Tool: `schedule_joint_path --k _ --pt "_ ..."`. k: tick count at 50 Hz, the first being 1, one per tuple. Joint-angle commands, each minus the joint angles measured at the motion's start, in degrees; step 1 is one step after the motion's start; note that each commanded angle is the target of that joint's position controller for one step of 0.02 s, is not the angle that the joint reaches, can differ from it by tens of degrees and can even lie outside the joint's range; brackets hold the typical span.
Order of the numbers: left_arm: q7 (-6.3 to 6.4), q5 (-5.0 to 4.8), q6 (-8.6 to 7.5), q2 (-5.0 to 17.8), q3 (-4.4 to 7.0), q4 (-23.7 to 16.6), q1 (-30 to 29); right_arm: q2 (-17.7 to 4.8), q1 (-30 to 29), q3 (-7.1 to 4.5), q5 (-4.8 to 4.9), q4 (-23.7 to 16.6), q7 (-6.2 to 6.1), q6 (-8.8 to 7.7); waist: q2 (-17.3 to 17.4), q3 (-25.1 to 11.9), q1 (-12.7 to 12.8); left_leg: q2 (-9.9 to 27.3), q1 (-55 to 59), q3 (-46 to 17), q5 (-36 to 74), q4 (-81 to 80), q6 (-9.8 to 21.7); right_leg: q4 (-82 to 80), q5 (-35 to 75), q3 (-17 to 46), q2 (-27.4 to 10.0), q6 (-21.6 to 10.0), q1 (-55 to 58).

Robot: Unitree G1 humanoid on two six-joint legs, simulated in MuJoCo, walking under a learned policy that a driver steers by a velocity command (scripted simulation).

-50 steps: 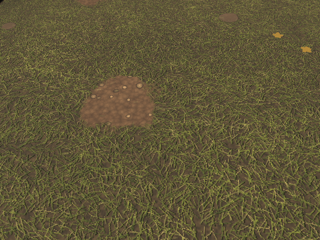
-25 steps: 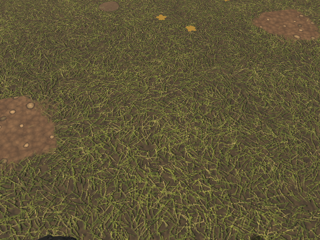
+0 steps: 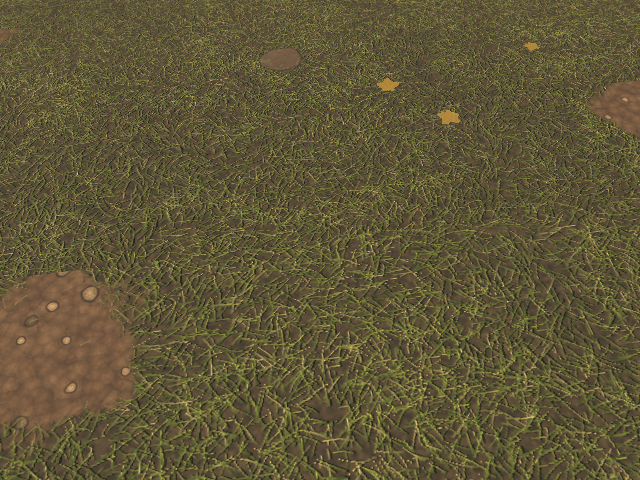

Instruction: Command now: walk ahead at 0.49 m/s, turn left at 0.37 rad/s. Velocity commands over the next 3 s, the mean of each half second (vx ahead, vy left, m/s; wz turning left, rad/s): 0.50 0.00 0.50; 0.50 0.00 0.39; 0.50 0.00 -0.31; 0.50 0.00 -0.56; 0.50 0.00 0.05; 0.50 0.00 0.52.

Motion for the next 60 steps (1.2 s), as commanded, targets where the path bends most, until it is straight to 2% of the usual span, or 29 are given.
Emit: schedule_joint_path --k 1,4,7,8,9,10,11,13,15,17,22,27,29,31,32,33,34,35,36,38,43,49,52,54,56,57,58,59,60 --pt "1.06 0.06 -0.62 6.15 0.75 -0.71 2.91 -1.19 -8.89 0.54 -0.23 -6.03 0.56 -1.03 -4.83 3.99 1.87 -1.55 0.57 4.94 1.34 -6.8 1.07 -0.85 38.41 1.27 -16.88 -0.27 -1.01" --pt "2.05 0.49 -0.01 8.37 0.87 0.38 3.16 -2.2 -7.26 0.32 -0.27 -6.32 0.38 -0.94 -6.81 0.9 0.05 -5.91 6.61 8.78 -6.25 -10.22 4.07 7.88 61.1 -1.05 -18.25 1.08 4.63" --pt "2.67 1.11 1.2 11.15 1.5 -0.06 1.14 -6.2 7.87 -1.55 -0.82 -2.14 -0.49 -1.32 -8.5 -7.43 -7.0 -9.93 24.16 7.6 -13.19 -14.29 8.88 31.5 66.65 -2.29 -19.46 1.19 1.55" --pt "2.34 0.65 1.06 11.22 1.42 -1.6 -1.43 -9.27 16.46 -2.99 -1.65 -0.05 -1.17 -1.53 -5.27 -11.72 -12.04 -5.01 37.8 0.14 -13.47 -18.62 12.39 47.53 50.75 -3.51 -17.55 1.45 -9.11" --pt "0.86 0.01 0.36 4.44 0.08 -4.94 1.86 -16.14 16.37 -4.97 -1.65 -0.52 -2.09 -0.96 9.15 -16.22 -7.35 12.9 56.86 -27.96 -8.97 -18.21 21.42 69.86 -4.23 -2.95 -6.5 4.32 -35.08" --pt "0.61 0.37 -0.19 8.19 0.86 -6.62 -2.99 -15.5 15.89 -5.16 1.06 -0.6 -1.79 -0.59 3.49 -19.2 -8.97 15.9 59.53 -43.21 -7.64 -25.29 25.68 78.36 -14.17 9.37 -2.73 4.28 -45.32" --pt "0.29 0.25 -1.09 7.95 0.53 -8.3 -6.75 -13.6 12.19 -4.82 1.51 -0.66 -2.16 -0.47 -0.23 -10.09 -7.4 14.45 52.41 -33.73 -6.72 -27.56 23.07 74.49 -7.55 12.31 -7.37 3.83 -49.21" --pt "0.16 0.41 -1.12 7.98 0.57 -8.06 -6.74 -8.21 7.2 -3.5 1.15 -0.97 -2.42 -0.71 -5.69 -1.33 -2.6 9.22 37.75 -23.72 1.9 -30.43 17.69 64.64 -3.89 10.88 -10.7 4.61 -43.81" --pt "-0.22 1.97 1.34 6.81 0.27 -8.13 -4.77 -6.99 5.57 -2.83 1.4 -1.19 -2.61 -1.6 -4.07 -1.29 0.14 4.98 31.05 -17.86 7.19 -31.89 15.81 59.25 -3.79 10.35 -11.65 6.62 -38.13" --pt "-0.6 2.19 2.77 5.75 0.02 -9.09 -5.53 -8.84 6.72 -3.3 1.5 -0.8 -2.39 -2.53 -2.48 -1.61 0.6 2.74 28.41 -15.32 10.98 -32.46 15.42 54.58 -2.11 8.62 -11.58 8.02 -37.34" --pt "-0.92 1.63 3.06 5.38 -0.44 -13.63 -17.52 -9.83 11.51 -3.81 1.55 -0.24 -2.34 -2.34 0.94 -0.12 -3.65 -0.27 29.51 -14.85 8.61 -32.47 11.77 38.5 9.8 7.11 -10.92 9.55 -40.3" --pt "-1.17 0.87 2.24 6.08 -0.88 -16.64 -24.91 -10.66 15.53 -4.17 0.79 -0.23 -2.89 -1.75 1.87 -0.81 -7.01 1.47 36.78 -18.6 12.71 -27.74 10.55 28.43 12.24 7.71 -8.06 8.26 -39.8" --pt "-1.02 0.73 1.72 7.62 -0.5 -16.58 -22.5 -11.61 13.68 -4.4 0.45 -1.2 -3.39 -1.74 2.41 -1.1 -5.01 2.57 36.51 -20.86 12.95 -25.31 8.93 23.93 9.82 9.08 -7.24 6.98 -33.89" --pt "-0.25 0.65 1.0 10.07 0.58 -13.77 -12.67 -12.6 10.0 -4.51 0.31 -2.52 -3.27 -2.06 1.94 -4.37 -0.09 1.09 33.25 -21.19 18.71 -16.95 6.76 20.27 5.82 8.59 -4.78 5.04 -19.93" --pt "0.41 1.3 0.13 12.08 1.41 -12.03 -4.95 -11.61 9.31 -4.16 0.91 -2.79 -2.74 -2.51 -1.69 -8.74 3.99 -2.71 29.38 -18.11 15.47 -5.55 5.3 16.89 6.03 10.94 -7.79 3.24 -8.73" --pt "1.44 2.44 -0.1 16.41 2.38 -12.0 4.18 -6.52 10.8 -2.72 1.43 -4.74 -2.53 -3.11 -9.13 -18.18 6.38 -6.32 22.78 -12.52 -3.39 11.22 4.1 15.09 -6.39 25.95 -22.86 0.54 4.07" --pt "1.43 2.4 1.04 20.3 3.45 -12.08 0.91 -4.28 17.98 -2.23 2.26 -6.38 -2.38 -2.9 -22.86 -21.12 0.64 -13.54 6.91 -7.24 -34.5 22.24 2.62 6.63 -9.61 52.38 -32.56 -5.96 10.78" --pt "1.11 1.57 1.71 14.4 2.74 -12.69 -2.93 -8.69 16.5 -2.63 0.25 -3.91 -3.02 -1.88 -11.09 -12.98 -0.25 -7.83 2.22 -7.65 -29.78 27.43 2.88 6.66 -16.49 50.51 -30.51 -6.22 3.66" --pt "0.77 1.17 1.68 9.58 1.62 -13.05 -5.85 -8.73 12.58 -2.71 -0.19 -4.0 -2.5 -1.74 -5.23 -6.64 -0.11 -6.22 2.99 -7.07 -24.05 26.43 2.62 6.1 -13.38 40.96 -27.28 -5.35 -3.54" --pt "0.51 1.15 1.17 6.84 0.82 -11.63 -6.45 -6.34 9.77 -2.2 -0.56 -4.69 -1.78 -1.29 -6.32 -2.52 -1.09 -3.73 5.43 -6.32 -20.49 22.26 1.85 4.26 0.51 27.89 -22.06 -3.84 -10.77" --pt "-0.34 0.22 -0.96 8.04 1.29 -8.07 -2.04 -4.89 6.51 -1.57 -1.0 -6.17 -0.82 -0.12 -8.08 -2.3 -2.07 -4.24 4.3 -5.87 -17.04 16.92 0.25 2.29 18.1 17.69 -19.95 -5.29 -11.5" --pt "-0.52 -0.32 -0.11 8.69 1.41 -5.6 0.69 -1.85 -6.37 0.86 -0.63 -10.28 0.23 -0.56 -8.18 0.01 -0.05 -1.84 8.04 1.42 -6.89 -3.42 -0.96 0.77 19.82 9.62 -17.12 -4.29 -13.59" --pt "-0.62 -0.35 0.53 9.93 1.65 -3.74 4.41 -2.62 -9.77 1.03 -0.24 -11.5 -0.16 -1.02 -7.94 0.69 1.15 -2.79 12.24 3.42 -8.2 -8.89 -0.09 2.91 22.93 12.39 -18.78 -4.43 -12.31" --pt "-0.34 -0.19 1.13 11.37 2.01 -3.31 4.43 -3.49 -7.68 0.72 -0.25 -11.22 -0.8 -1.57 -7.74 0.49 -0.23 -3.84 15.81 3.31 -11.19 -12.24 0.93 6.37 26.27 14.19 -19.79 -4.11 -10.36" --pt "-0.24 -0.71 1.4 11.0 1.93 -3.08 4.15 -5.94 4.47 -0.58 -1.33 -6.98 -2.03 -2.77 -3.74 -5.21 -5.81 -5.01 32.92 2.34 -9.82 -19.16 2.66 21.78 31.17 11.24 -15.63 -2.04 -13.43" --pt "-0.39 -1.19 1.03 8.19 1.07 -5.21 3.26 -10.48 14.22 -1.9 -2.68 -5.64 -2.97 -3.28 2.57 -12.95 -9.96 7.5 46.32 -10.84 -17.79 -21.86 5.56 38.04 16.89 8.42 -12.15 -0.41 -22.42" --pt "-0.34 -1.8 1.11 1.6 -0.24 -7.2 8.18 -15.73 15.78 -2.94 -2.56 -5.82 -3.47 -2.86 13.09 -17.61 -7.06 22.39 55.74 -33.17 -21.46 -27.91 9.97 54.59 -16.46 5.62 -3.9 1.5 -39.04" --pt "0.32 -0.35 2.16 8.48 1.62 -5.8 6.56 -12.81 15.01 -2.78 -0.36 -5.58 -3.37 -2.13 5.73 -14.1 -8.1 21.54 50.1 -34.6 -25.57 -29.3 11.56 60.23 -15.62 10.89 -5.46 0.87 -43.15" --pt "0.04 -0.3 2.35 8.56 2.09 -6.44 3.21 -8.63 10.49 -1.64 -0.07 -5.78 -3.23 -2.18 3.29 -6.64 -5.9 18.45 44.4 -26.66 -24.73 -30.42 10.59 60.78 -10.82 12.2 -7.79 0.58 -44.52"
Next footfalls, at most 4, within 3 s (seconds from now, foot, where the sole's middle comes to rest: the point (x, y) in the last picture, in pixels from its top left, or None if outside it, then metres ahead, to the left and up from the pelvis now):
0.16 left None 0.24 0.08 -0.78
0.64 right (360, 432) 0.58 -0.02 -0.78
1.14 left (227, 386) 0.68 0.28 -0.78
1.64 right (286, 288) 0.95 0.16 -0.78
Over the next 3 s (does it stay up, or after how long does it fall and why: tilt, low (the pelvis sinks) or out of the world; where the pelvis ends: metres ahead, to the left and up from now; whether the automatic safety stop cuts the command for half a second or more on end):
stays up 1.56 0.31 -0.19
